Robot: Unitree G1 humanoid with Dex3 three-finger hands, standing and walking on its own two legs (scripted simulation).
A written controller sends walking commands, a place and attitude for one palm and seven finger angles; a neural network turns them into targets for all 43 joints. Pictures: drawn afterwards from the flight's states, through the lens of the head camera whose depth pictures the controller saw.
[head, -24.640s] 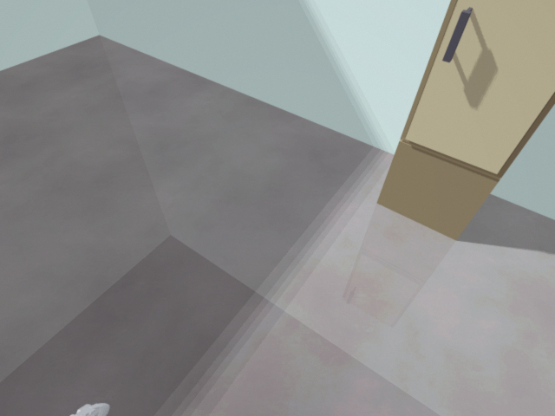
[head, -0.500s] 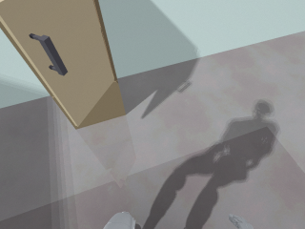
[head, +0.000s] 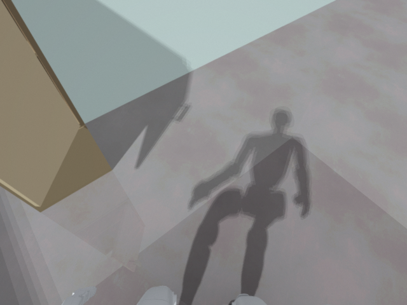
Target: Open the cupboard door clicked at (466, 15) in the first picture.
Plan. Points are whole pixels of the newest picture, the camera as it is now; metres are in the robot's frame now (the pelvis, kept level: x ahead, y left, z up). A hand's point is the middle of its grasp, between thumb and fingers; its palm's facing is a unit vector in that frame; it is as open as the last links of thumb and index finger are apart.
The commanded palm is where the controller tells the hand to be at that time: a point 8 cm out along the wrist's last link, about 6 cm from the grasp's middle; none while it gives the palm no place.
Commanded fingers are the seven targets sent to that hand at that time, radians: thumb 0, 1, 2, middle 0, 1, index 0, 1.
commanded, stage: walk to a spot facing it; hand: left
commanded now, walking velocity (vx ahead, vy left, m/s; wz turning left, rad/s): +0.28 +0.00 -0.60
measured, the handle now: out of the picture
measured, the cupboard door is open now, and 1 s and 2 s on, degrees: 46 46 46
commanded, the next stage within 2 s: turn to face it in 1.52 s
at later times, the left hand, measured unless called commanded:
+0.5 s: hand (177, 231) +0.29 +0.08 -0.15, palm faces -0.36 -0.90 -0.22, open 7.3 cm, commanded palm none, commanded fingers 0.00 0.90 0.90 -0.20 -0.30 -0.20 -0.30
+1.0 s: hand (226, 166) +0.48 -0.04 -0.15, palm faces -0.52 -0.84 -0.17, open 7.4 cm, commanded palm none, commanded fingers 0.00 0.90 0.90 -0.20 -0.30 -0.20 -0.30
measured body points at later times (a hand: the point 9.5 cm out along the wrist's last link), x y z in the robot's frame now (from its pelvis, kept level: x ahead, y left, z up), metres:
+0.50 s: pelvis +0.10 -0.06 +0.00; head +0.15 -0.08 +0.45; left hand +0.31 +0.13 -0.13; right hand -0.01 -0.29 -0.14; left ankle +0.10 +0.10 -0.66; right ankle +0.09 -0.16 -0.72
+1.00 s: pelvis +0.30 -0.15 +0.01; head +0.34 -0.17 +0.46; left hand +0.51 +0.01 -0.13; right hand +0.14 -0.34 -0.13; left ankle +0.29 +0.02 -0.72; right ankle +0.30 -0.29 -0.71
